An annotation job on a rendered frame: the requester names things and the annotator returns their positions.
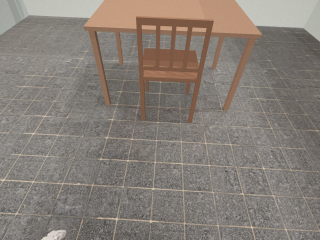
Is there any table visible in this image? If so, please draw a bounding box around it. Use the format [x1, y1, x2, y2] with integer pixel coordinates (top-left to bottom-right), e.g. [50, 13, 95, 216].
[83, 0, 262, 111]

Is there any left robot hand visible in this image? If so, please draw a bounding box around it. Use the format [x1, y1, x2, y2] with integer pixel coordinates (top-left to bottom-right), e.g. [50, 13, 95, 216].
[41, 230, 67, 240]

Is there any chair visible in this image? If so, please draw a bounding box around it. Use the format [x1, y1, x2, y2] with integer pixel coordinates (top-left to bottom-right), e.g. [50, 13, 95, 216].
[136, 16, 214, 123]

